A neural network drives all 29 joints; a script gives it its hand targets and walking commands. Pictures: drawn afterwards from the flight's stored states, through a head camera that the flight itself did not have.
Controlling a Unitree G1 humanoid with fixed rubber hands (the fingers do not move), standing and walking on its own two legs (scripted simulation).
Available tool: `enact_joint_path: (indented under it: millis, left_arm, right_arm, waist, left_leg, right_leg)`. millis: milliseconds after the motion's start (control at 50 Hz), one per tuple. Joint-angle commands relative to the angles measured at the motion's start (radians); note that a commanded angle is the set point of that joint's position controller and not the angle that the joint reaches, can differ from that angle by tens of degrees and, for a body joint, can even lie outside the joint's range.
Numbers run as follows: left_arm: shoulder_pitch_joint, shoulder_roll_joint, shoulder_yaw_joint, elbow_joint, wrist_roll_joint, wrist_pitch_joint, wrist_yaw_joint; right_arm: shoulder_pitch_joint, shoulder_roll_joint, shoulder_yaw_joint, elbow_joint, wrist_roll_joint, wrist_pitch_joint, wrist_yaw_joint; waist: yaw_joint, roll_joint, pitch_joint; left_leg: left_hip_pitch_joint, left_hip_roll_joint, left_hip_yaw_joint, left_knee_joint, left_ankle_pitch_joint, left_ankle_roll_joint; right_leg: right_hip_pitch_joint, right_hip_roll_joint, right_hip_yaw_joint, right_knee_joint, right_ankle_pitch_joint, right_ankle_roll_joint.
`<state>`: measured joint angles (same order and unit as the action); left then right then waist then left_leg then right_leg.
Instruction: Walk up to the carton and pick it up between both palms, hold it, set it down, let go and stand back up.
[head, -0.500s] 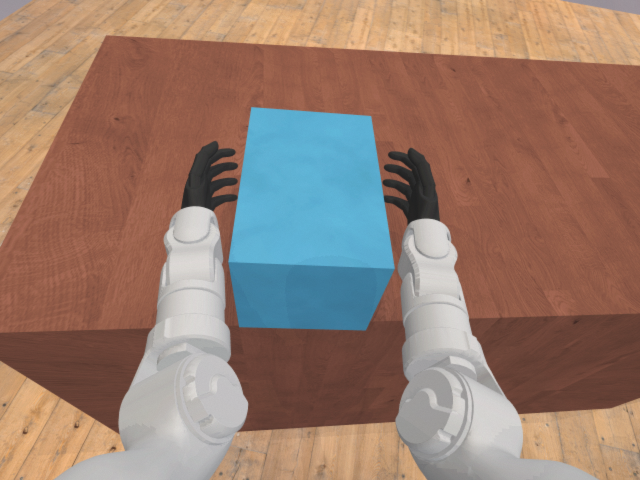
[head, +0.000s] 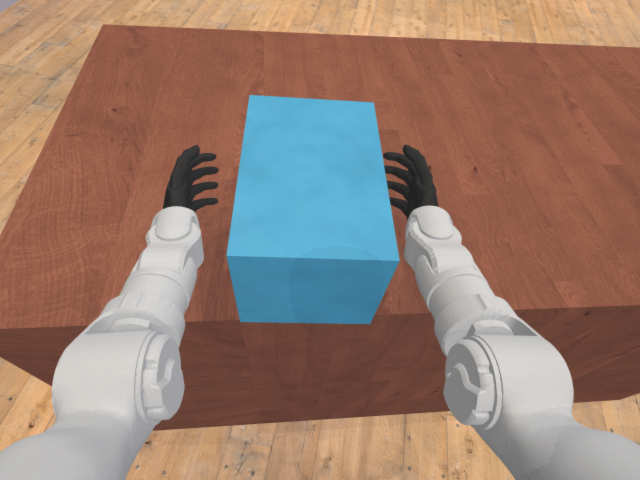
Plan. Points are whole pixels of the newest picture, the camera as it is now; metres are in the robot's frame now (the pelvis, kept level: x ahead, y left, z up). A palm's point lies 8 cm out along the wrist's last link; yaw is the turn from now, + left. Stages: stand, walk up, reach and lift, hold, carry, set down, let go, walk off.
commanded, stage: set down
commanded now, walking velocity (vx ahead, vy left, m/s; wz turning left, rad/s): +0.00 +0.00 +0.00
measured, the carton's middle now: (309, 208) +0.48 +0.05 +0.04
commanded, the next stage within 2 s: none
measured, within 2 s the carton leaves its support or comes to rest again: neither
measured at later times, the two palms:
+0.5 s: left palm (145, 171) +0.44 +0.25 +0.12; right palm (466, 165) +0.48 -0.13 +0.14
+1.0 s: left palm (119, 131) +0.43 +0.25 +0.19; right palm (483, 138) +0.47 -0.13 +0.20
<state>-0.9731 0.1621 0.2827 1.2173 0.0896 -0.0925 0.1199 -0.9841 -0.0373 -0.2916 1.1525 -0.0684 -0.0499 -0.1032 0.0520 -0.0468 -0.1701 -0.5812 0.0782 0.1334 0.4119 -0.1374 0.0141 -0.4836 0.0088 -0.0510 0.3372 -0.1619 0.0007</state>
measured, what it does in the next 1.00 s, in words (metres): stands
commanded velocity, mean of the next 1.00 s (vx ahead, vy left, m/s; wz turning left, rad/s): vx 0.00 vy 0.00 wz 0.00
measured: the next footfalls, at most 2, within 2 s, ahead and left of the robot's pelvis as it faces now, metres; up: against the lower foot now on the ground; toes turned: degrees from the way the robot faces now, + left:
none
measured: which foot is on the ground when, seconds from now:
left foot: down 0.00-1.00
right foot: down 0.00-1.00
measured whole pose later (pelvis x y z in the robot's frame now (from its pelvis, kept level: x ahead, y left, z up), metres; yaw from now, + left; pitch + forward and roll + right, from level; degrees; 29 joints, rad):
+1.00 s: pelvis -0.01 -0.01 +0.00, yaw +2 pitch +13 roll -1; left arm -1.17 0.40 -0.02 1.18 -0.26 0.17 0.02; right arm -1.22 -0.29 0.10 1.22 0.44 0.17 -0.14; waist 0.04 -0.03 -0.15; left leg -0.49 0.07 0.07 0.38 -0.11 -0.01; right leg -0.39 0.02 -0.07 0.33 -0.16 -0.02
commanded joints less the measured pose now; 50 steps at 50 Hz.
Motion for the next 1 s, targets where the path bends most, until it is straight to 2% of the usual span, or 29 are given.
enact_joint_path:
  millis: [0,60,120,220,300,480,620,780,880,980]
  left_arm:
    - [-0.538,0.160,-0.148,0.003,-0.148,-0.084,-0.009]
    - [-0.535,0.187,-0.206,0.089,-0.215,-0.100,-0.030]
    - [-0.540,0.212,-0.248,0.124,-0.262,-0.115,-0.051]
    - [-0.609,0.246,-0.303,0.052,-0.338,-0.127,-0.068]
    - [-0.642,0.266,-0.324,-0.009,-0.377,-0.101,-0.078]
    - [-0.655,0.371,-0.296,-0.006,-0.364,-0.032,-0.100]
    - [-0.719,0.377,-0.327,-0.030,-0.404,0.054,-0.092]
    - [-0.749,0.383,-0.340,-0.095,-0.419,0.177,-0.077]
    - [-0.654,0.373,-0.302,-0.130,-0.368,0.232,-0.087]
    - [-0.486,0.347,-0.241,-0.228,-0.300,0.255,-0.107]
  right_arm:
    - [-0.453,-0.148,0.130,-0.056,0.131,-0.055,-0.017]
    - [-0.476,-0.221,0.172,-0.002,0.187,-0.079,-0.027]
    - [-0.495,-0.280,0.202,0.046,0.227,-0.101,-0.027]
    - [-0.559,-0.334,0.255,0.054,0.321,-0.105,-0.007]
    - [-0.597,-0.336,0.310,0.054,0.397,-0.069,0.018]
    - [-0.631,-0.346,0.374,0.025,0.476,0.006,0.028]
    - [-0.690,-0.366,0.350,-0.027,0.466,0.077,0.004]
    - [-0.716,-0.400,0.325,-0.046,0.460,0.168,-0.022]
    - [-0.643,-0.393,0.361,-0.032,0.493,0.200,-0.030]
    - [-0.505,-0.354,0.404,-0.084,0.521,0.196,-0.042]
  waist:
    - [0.032,0.100,-0.738]
    - [0.022,0.102,-0.719]
    - [0.011,0.100,-0.694]
    - [-0.001,0.110,-0.734]
    - [-0.005,0.102,-0.765]
    - [0.023,0.053,-0.722]
    - [0.001,0.072,-0.714]
    - [-0.017,0.115,-0.692]
    - [0.000,0.114,-0.605]
    - [0.018,0.093,-0.493]
  left_leg:
    - [0.461,-0.050,-0.063,0.144,0.488,-0.041]
    - [0.505,-0.038,-0.080,0.177,0.544,-0.064]
    - [0.506,-0.032,-0.085,0.183,0.564,-0.081]
    - [0.488,-0.033,-0.080,0.173,0.541,-0.099]
    - [0.440,-0.041,-0.077,0.159,0.492,-0.089]
    - [0.259,-0.062,-0.068,0.072,0.355,-0.044]
    - [0.322,-0.060,-0.071,0.054,0.302,-0.049]
    - [0.472,-0.055,-0.093,0.060,0.345,-0.072]
    - [0.522,-0.057,-0.099,0.046,0.418,-0.075]
    - [0.550,-0.066,-0.086,0.020,0.467,-0.063]
  right_leg:
    - [0.063,0.040,0.003,0.039,0.224,-0.012]
    - [-0.015,0.049,-0.015,0.044,0.204,-0.016]
    - [-0.043,0.053,-0.024,0.048,0.199,-0.017]
    - [-0.027,0.052,-0.023,0.064,0.241,-0.010]
    - [0.024,0.039,-0.011,0.084,0.296,0.005]
    - [0.213,-0.002,0.024,0.104,0.343,0.033]
    - [0.163,0.011,0.012,0.075,0.287,0.021]
    - [0.104,0.036,-0.008,0.031,0.261,0.009]
    - [0.161,0.044,-0.004,0.002,0.274,0.019]
    - [0.254,0.047,0.009,-0.022,0.275,0.030]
